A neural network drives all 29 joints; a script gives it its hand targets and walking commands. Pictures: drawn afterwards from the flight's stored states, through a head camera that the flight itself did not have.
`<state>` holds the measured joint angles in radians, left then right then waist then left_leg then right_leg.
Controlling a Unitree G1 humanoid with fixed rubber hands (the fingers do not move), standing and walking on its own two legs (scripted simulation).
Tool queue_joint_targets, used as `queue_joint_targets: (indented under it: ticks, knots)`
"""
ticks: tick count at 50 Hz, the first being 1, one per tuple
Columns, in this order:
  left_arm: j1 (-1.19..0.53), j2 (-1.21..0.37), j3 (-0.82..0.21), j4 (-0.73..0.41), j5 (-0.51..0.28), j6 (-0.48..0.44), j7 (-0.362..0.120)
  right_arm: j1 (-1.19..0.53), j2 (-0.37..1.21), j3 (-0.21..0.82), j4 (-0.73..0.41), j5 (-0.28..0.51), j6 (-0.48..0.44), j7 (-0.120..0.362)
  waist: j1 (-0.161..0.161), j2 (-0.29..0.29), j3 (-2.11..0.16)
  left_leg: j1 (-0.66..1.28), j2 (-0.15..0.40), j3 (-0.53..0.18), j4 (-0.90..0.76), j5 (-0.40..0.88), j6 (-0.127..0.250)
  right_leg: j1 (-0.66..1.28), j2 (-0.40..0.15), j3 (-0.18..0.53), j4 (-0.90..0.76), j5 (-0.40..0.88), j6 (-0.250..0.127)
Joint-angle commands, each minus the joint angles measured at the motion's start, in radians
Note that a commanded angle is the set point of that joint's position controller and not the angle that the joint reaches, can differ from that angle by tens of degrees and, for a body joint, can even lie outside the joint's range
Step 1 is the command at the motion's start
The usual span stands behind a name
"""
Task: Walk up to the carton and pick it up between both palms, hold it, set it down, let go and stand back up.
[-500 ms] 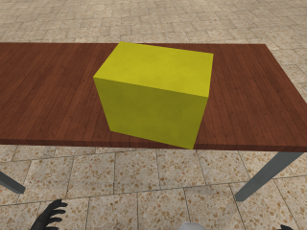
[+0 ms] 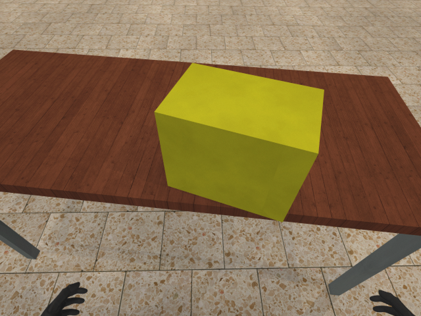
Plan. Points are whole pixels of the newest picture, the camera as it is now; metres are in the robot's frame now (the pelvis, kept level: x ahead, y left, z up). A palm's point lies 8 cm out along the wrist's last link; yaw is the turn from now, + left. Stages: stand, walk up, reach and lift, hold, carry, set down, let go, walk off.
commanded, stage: walk up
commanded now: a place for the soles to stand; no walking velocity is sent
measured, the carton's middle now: (237, 142) +0.45 -0.02 +0.07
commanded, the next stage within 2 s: reach and lift in 1.10 s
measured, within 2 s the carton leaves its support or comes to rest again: neither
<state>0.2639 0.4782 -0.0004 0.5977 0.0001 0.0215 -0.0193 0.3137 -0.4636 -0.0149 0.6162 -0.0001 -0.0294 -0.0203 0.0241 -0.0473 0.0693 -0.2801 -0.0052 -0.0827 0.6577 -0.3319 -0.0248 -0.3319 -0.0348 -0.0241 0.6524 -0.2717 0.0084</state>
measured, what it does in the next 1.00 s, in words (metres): stands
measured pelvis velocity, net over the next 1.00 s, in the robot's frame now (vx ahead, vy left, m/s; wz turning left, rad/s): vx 0.00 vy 0.01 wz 0.00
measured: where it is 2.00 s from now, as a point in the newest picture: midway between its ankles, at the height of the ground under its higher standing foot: outside the picture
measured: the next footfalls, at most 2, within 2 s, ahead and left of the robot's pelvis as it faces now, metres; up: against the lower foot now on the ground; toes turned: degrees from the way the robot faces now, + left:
none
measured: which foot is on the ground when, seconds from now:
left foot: down 0.00-1.00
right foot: down 0.00-1.00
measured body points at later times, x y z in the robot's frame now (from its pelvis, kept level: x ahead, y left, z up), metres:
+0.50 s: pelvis +0.00 +0.01 +0.00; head +0.02 +0.03 +0.45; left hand +0.15 +0.33 -0.08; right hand +0.16 -0.31 -0.05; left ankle +0.02 +0.14 -0.72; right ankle +0.05 -0.13 -0.72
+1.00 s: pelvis +0.00 +0.01 +0.01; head +0.01 +0.02 +0.45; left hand +0.14 +0.32 -0.07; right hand +0.14 -0.32 -0.05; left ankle +0.02 +0.14 -0.72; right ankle +0.05 -0.13 -0.72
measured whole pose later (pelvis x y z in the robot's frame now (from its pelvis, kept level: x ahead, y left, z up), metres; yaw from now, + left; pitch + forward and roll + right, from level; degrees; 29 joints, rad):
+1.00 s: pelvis +0.00 +0.01 +0.01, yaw +0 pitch -2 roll +0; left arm 0.22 0.47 0.00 0.60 0.00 0.01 -0.02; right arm 0.24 -0.46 -0.01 0.64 0.00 -0.03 -0.02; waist 0.02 -0.02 0.07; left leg -0.28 0.00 -0.08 0.61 -0.29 -0.02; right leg -0.32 -0.03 -0.02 0.58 -0.22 0.02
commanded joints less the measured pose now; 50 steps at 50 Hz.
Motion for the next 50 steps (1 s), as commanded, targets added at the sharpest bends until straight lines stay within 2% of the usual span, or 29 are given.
queue_joint_targets:
  ticks: [1,2,4,8,14,15,18,22,26,28,31,33,34,36,39,42,46,48,50]
  knots:
    - [-0.076,0.175,0.074,-0.019,-0.019,-0.032,-0.003,-0.109,-0.202,-0.061,-0.03,0.015,-0.022,0.0,-0.018,0.056,-0.079,0.002,0.101,-0.129,-0.175,0.093,0.063,0.101,-0.093,0.143,-0.187,-0.007,-0.057]
    - [-0.077,0.176,0.073,-0.012,-0.017,-0.032,-0.003,-0.11,-0.201,-0.058,-0.028,0.015,-0.025,-0.001,-0.021,0.05,-0.109,0.017,0.104,-0.133,-0.164,0.159,0.065,0.126,-0.091,0.128,-0.162,0.079,-0.052]
    - [-0.062,0.174,0.073,-0.002,-0.019,-0.032,-0.001,-0.127,-0.205,-0.058,-0.025,0.013,-0.025,-0.002,-0.009,0.079,-0.135,0.017,0.118,-0.137,-0.155,0.23,0.07,0.164,-0.093,0.115,-0.137,0.163,-0.047]
    - [-0.072,0.172,0.071,0.009,-0.021,-0.028,0.003,-0.142,-0.197,-0.053,-0.016,0.016,-0.02,-0.003,-0.006,0.073,-0.144,0.026,0.121,-0.14,-0.155,0.255,0.063,0.176,-0.1,0.11,-0.132,0.194,-0.047]
    - [-0.083,0.166,0.072,0.015,-0.02,-0.024,0.0,-0.176,-0.196,-0.054,-0.013,0.015,-0.015,0.001,-0.003,0.096,-0.123,0.0,0.126,-0.145,-0.19,0.176,0.066,0.166,-0.095,0.108,-0.153,0.119,-0.046]
    - [-0.088,0.169,0.072,0.012,-0.019,-0.025,0.0,-0.177,-0.196,-0.054,-0.015,0.015,-0.016,-0.001,-0.005,0.082,-0.126,-0.003,0.127,-0.15,-0.192,0.166,0.068,0.168,-0.095,0.108,-0.157,0.107,-0.048]
    - [-0.095,0.166,0.071,0.017,-0.019,-0.027,-0.003,-0.181,-0.197,-0.055,-0.006,0.016,-0.015,0.003,-0.007,0.097,-0.128,-0.006,0.118,-0.137,-0.202,0.134,0.059,0.169,-0.097,0.111,-0.172,0.075,-0.048]
    - [-0.099,0.166,0.073,0.019,-0.016,-0.029,-0.005,-0.181,-0.194,-0.053,-0.01,0.016,-0.018,0.004,-0.005,0.077,-0.126,-0.013,0.116,-0.14,-0.209,0.115,0.06,0.174,-0.097,0.116,-0.181,0.072,-0.047]
    - [-0.101,0.166,0.074,0.017,-0.016,-0.028,-0.007,-0.181,-0.191,-0.055,-0.007,0.017,-0.017,0.005,-0.007,0.084,-0.117,-0.009,0.108,-0.132,-0.219,0.083,0.061,0.147,-0.092,0.12,-0.196,0.011,-0.047]
    - [-0.102,0.165,0.075,0.016,-0.015,-0.028,-0.01,-0.173,-0.193,-0.057,-0.005,0.017,-0.017,0.006,-0.008,0.063,-0.115,-0.006,0.102,-0.131,-0.22,0.061,0.062,0.138,-0.094,0.126,-0.202,-0.016,-0.051]
    - [-0.108,0.165,0.075,0.016,-0.017,-0.028,-0.013,-0.166,-0.19,-0.059,0.001,0.019,-0.019,0.007,-0.011,0.063,-0.107,-0.012,0.1,-0.135,-0.234,0.024,0.064,0.125,-0.091,0.125,-0.213,-0.066,-0.053]
    - [-0.103,0.166,0.071,0.021,-0.026,-0.031,-0.009,-0.178,-0.196,-0.059,0.004,0.022,-0.019,0.009,-0.006,0.085,-0.098,-0.009,0.099,-0.126,-0.221,0.122,0.059,0.129,-0.1,0.135,-0.208,0.025,-0.053]
    - [-0.108,0.173,0.074,0.02,-0.023,-0.033,-0.009,-0.177,-0.196,-0.058,0.002,0.023,-0.02,0.009,-0.011,0.073,-0.12,0.003,0.099,-0.121,-0.211,0.151,0.056,0.143,-0.103,0.13,-0.206,0.065,-0.053]
    - [-0.108,0.164,0.071,0.025,-0.025,-0.032,-0.009,-0.177,-0.195,-0.057,0.008,0.022,-0.02,0.009,-0.009,0.073,-0.13,0.007,0.104,-0.129,-0.215,0.157,0.058,0.152,-0.099,0.124,-0.198,0.079,-0.051]
    - [-0.102,0.157,0.069,0.028,-0.024,-0.03,-0.008,-0.176,-0.195,-0.059,0.003,0.019,-0.017,0.008,-0.007,0.084,-0.128,0.005,0.105,-0.132,-0.223,0.134,0.06,0.15,-0.095,0.125,-0.195,0.068,-0.048]
    - [-0.105,0.158,0.071,0.027,-0.023,-0.029,-0.009,-0.17,-0.191,-0.058,0.009,0.023,-0.016,0.01,-0.008,0.06,-0.117,-0.001,0.098,-0.125,-0.23,0.094,0.056,0.135,-0.097,0.13,-0.213,0.004,-0.051]
    - [-0.111,0.162,0.071,0.025,-0.023,-0.031,-0.012,-0.174,-0.191,-0.06,0.01,0.019,-0.017,0.013,-0.01,0.079,-0.111,-0.006,0.093,-0.122,-0.238,0.069,0.055,0.127,-0.101,0.139,-0.227,-0.029,-0.052]
    - [-0.115,0.161,0.073,0.03,-0.023,-0.03,-0.014,-0.168,-0.19,-0.058,0.014,0.02,-0.018,0.011,-0.011,0.059,-0.107,-0.013,0.098,-0.13,-0.249,0.05,0.055,0.127,-0.099,0.135,-0.226,-0.033,-0.047]
    - [-0.106,0.156,0.072,0.029,-0.023,-0.03,-0.013,-0.174,-0.188,-0.06,0.013,0.02,-0.019,0.011,-0.007,0.083,-0.119,-0.006,0.096,-0.132,-0.252,0.046,0.059,0.133,-0.095,0.13,-0.223,-0.04,-0.049]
